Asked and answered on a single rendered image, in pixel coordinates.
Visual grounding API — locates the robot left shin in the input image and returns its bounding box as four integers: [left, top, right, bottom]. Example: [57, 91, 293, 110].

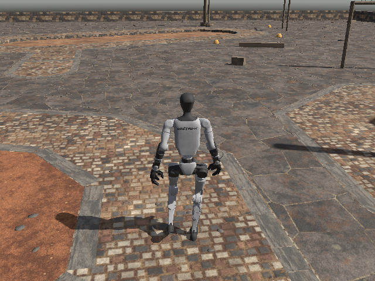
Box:
[168, 186, 176, 225]

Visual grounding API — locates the robot right upper arm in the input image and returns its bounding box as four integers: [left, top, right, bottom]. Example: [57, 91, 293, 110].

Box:
[199, 118, 216, 150]

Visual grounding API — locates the robot left hand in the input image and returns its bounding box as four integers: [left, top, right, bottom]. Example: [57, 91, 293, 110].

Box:
[150, 170, 163, 186]

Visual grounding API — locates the robot right hand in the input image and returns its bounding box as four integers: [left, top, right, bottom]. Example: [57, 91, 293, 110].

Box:
[207, 163, 221, 176]

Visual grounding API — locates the robot head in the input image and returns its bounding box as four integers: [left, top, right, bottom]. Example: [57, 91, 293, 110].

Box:
[177, 92, 197, 121]

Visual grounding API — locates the left robot forearm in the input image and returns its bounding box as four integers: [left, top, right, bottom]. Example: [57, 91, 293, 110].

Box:
[152, 143, 165, 171]

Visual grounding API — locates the robot left upper arm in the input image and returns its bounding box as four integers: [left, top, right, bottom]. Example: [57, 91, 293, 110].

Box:
[159, 118, 175, 152]

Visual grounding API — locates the right robot forearm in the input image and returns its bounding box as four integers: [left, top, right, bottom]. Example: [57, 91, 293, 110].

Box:
[209, 141, 220, 165]

